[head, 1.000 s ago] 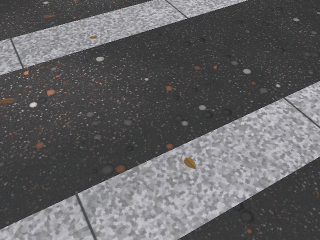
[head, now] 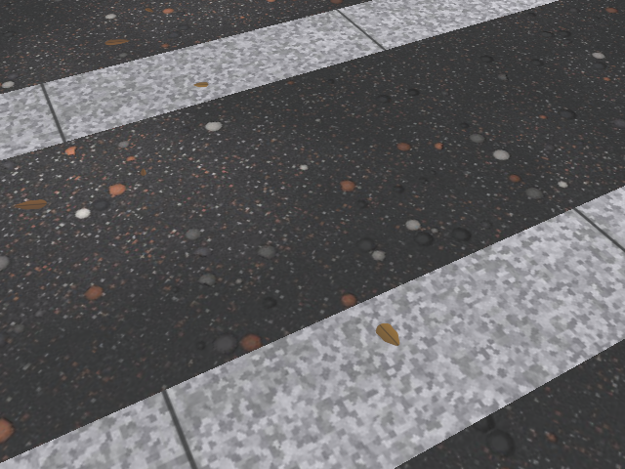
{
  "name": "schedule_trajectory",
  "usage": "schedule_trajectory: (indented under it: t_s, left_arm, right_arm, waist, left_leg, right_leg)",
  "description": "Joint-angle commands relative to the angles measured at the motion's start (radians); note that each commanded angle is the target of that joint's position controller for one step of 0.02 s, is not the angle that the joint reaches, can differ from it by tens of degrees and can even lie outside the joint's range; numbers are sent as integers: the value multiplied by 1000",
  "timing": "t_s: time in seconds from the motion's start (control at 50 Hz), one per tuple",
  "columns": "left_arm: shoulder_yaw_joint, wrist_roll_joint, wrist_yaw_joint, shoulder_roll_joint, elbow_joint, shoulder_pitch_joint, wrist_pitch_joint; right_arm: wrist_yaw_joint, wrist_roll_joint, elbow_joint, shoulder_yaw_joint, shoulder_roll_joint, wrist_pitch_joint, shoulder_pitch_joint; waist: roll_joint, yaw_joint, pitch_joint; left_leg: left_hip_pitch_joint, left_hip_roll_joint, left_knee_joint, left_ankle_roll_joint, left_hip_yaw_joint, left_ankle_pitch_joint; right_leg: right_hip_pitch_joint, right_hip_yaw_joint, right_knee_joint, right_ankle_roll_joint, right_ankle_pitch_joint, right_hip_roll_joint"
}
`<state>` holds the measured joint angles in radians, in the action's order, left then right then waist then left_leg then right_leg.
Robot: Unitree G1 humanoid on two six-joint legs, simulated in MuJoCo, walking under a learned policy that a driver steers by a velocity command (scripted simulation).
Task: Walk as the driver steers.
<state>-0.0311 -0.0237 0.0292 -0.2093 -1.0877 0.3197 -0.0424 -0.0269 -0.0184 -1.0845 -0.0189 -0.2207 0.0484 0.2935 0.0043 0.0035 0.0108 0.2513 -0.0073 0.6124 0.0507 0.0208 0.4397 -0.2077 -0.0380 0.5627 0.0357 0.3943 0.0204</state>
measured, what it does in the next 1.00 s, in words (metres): walks ahead: right foot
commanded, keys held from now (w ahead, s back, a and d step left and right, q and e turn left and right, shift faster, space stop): w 1.00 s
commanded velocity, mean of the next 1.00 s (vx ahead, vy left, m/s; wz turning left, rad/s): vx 0.45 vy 0.00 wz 0.00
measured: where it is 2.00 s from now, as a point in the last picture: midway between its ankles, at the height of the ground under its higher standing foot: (308, 267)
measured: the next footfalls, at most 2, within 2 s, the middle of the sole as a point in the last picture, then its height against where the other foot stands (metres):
right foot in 0.50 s outside the picture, level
left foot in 1.06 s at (269, 393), level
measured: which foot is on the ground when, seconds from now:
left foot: down 0.00-0.50, up 0.52-1.00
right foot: down 0.00-0.10, up 0.12-0.48, down 0.50-1.00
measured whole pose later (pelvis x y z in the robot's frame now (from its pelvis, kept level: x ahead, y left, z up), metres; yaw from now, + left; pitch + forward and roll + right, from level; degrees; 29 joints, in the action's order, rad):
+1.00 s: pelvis +0.50 +0.00 +0.00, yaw +1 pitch +2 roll -3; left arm -0.04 -0.02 0.00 -0.25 -1.02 0.39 -0.08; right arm 0.03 -0.02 -0.83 -0.04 -0.24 0.09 0.03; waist 0.03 0.08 -0.01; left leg 0.59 0.08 0.53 0.03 0.01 -0.02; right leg 0.06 0.04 0.21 0.02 0.31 0.06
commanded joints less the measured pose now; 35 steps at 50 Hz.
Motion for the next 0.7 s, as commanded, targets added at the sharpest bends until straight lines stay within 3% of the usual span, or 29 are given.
schedule_trajectory:
  t_s: [0.02,0.06,0.08,0.1,0.12,0.14,0.16,0.18,0.2,0.22,0.26,0.3,0.34,0.38,0.42,0.46,0.48,0.5,0.52,0.54,0.56,0.58,0.6,0.62,0.64,0.68,0.7]
  left_arm:
    - [-37,-7,-8,-175,21,73,-27]
    - [-35,-9,-12,-172,55,5,-28]
    - [-31,-13,-14,-163,90,-80,-29]
    - [-18,-16,-15,-115,132,-163,-39]
    - [-11,-3,-16,-78,172,-183,-66]
    - [-16,-2,-20,-106,172,-173,-84]
    - [-17,-14,-31,-107,162,-146,-93]
    - [-15,-23,-38,-98,159,-140,-96]
    - [-24,-15,-41,-113,170,-175,-94]
    - [-24,-12,-44,-98,180,-185,-93]
    - [-19,-5,-58,-74,198,-217,-83]
    - [-4,0,-62,-43,242,-310,-76]
    - [10,3,-65,-25,284,-407,-71]
    - [5,-5,-66,-60,310,-440,-64]
    - [-6,-9,-69,-100,327,-446,-63]
    - [-30,-7,-68,-148,313,-358,-66]
    - [-51,-10,-63,-180,273,-223,-63]
    - [-71,-13,-56,-216,226,-63,-56]
    - [-89,2,-45,-296,193,102,-47]
    - [-81,22,-61,-305,176,126,-50]
    - [-58,11,-65,-207,181,52,-56]
    - [-45,5,-63,-167,198,-50,-62]
    - [-38,12,-67,-153,215,-133,-70]
    - [-32,25,-72,-132,219,-171,-76]
    - [-27,35,-74,-121,210,-180,-79]
    - [-23,26,-73,-112,187,-158,-82]
    - [-25,25,-68,-125,177,-142,-84]
  right_arm:
    - [18,-10,75,-6,-41,50,-61]
    - [24,-14,58,-9,-43,60,4]
    - [25,-15,22,-14,-54,63,109]
    - [24,-13,-21,-36,-122,69,234]
    - [31,-15,-54,-72,-245,72,375]
    - [36,6,-45,-55,-197,76,371]
    - [38,17,-24,-40,-143,80,317]
    - [42,19,-5,-33,-126,80,274]
    - [46,17,5,-19,-88,70,246]
    - [44,16,5,-16,-98,63,244]
    - [34,17,10,-2,-59,44,252]
    - [15,23,43,-2,-88,36,194]
    - [1,21,54,-11,-137,39,209]
    - [-2,6,41,-24,-167,46,241]
    - [-1,-3,38,-30,-164,47,239]
    - [1,7,44,-40,-180,35,222]
    - [2,16,51,-42,-178,23,209]
    - [5,23,66,-37,-171,16,192]
    - [9,47,93,-18,-117,18,216]
    - [24,19,82,18,40,41,360]
    - [29,-12,94,-9,-83,68,250]
    - [30,-35,134,-25,-137,82,132]
    - [22,-29,145,-28,-140,86,80]
    - [14,-13,146,-39,-136,79,67]
    - [14,-8,145,-39,-114,66,98]
    - [10,-5,148,-40,-83,44,111]
    - [7,-1,163,-44,-89,38,80]
  waist:
    - [-173,16,-143]
    - [-155,-40,-159]
    - [-125,-97,-159]
    - [24,-145,-152]
    - [289,-173,-95]
    - [237,-148,-76]
    - [136,-103,-94]
    - [87,-79,-92]
    - [23,-66,-102]
    - [82,-57,-103]
    - [78,-52,-116]
    - [64,-49,-152]
    - [80,-68,-158]
    - [106,-59,-165]
    - [102,-36,-159]
    - [126,26,-65]
    - [137,94,23]
    - [131,167,112]
    - [-40,187,257]
    - [-315,91,412]
    - [-195,111,262]
    - [-134,85,98]
    - [-21,48,40]
    - [-2,14,5]
    - [-43,-21,10]
    - [-64,-44,-14]
    - [-63,-44,-36]
  left_leg:
    - [196,-11,54,29,-48,-8]
    - [54,-4,-39,62,-41,-14]
    - [-90,7,-137,74,-12,-42]
    - [-240,88,-235,110,163,-13]
    - [-457,277,-362,203,503,-128]
    - [-513,374,-371,241,642,-267]
    - [-512,370,-345,228,571,-354]
    - [-512,347,-348,211,486,-403]
    - [-519,297,-366,168,375,-503]
    - [-469,302,-380,162,314,-592]
    - [-396,243,-423,136,204,-606]
    - [-234,186,-478,125,119,-572]
    - [-118,166,-533,121,75,-532]
    - [-141,201,-559,123,79,-519]
    - [-234,230,-518,104,67,-632]
    - [-329,244,-365,76,44,-976]
    - [-329,224,-202,58,18,-1121]
    - [-222,187,8,31,0,-1090]
    - [21,104,348,9,-28,-669]
    - [316,-75,671,-29,68,115]
    - [417,-18,777,0,138,106]
    - [464,34,770,18,99,6]
    - [405,89,720,19,83,-93]
    - [354,120,673,16,72,-144]
    - [291,147,642,14,80,-168]
    - [272,163,570,2,64,-167]
    - [296,169,532,-8,55,-189]
  right_leg:
    - [0,-418,-343,192,373,-265]
    - [-105,-381,-318,173,295,-249]
    - [-200,-284,-245,132,195,-191]
    - [-341,-102,-28,62,17,-74]
    - [-532,63,328,-6,-42,42]
    - [-665,-5,536,-5,136,27]
    - [-718,-46,656,18,106,-22]
    - [-755,-38,699,35,40,-54]
    - [-794,-8,699,50,-32,-81]
    - [-759,0,658,47,-75,-111]
    - [-696,39,554,18,-140,-123]
    - [-576,86,344,-13,-255,-97]
    - [-404,120,140,-27,-370,-55]
    - [-340,105,54,-14,-416,-43]
    - [-323,86,-19,16,-426,-36]
    - [-201,99,-20,52,-383,3]
    - [-47,115,-9,78,-356,30]
    - [178,89,-10,108,-355,5]
    - [475,-194,2,174,-275,-220]
    - [679,-717,-203,342,-14,-432]
    - [553,-726,-301,284,75,-376]
    - [379,-547,-319,239,12,-349]
    - [215,-424,-346,217,-132,-317]
    - [101,-326,-370,205,-227,-278]
    - [35,-269,-397,203,-256,-254]
    - [-31,-194,-441,212,-272,-228]
    - [-52,-169,-461,215,-275,-222]
Velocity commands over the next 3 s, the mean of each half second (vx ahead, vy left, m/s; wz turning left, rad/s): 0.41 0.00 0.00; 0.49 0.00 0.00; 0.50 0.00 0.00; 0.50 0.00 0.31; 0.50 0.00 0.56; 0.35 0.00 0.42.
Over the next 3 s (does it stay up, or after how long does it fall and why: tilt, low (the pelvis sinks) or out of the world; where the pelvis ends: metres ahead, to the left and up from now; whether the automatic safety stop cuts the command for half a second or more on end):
stays up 1.53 0.20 0.01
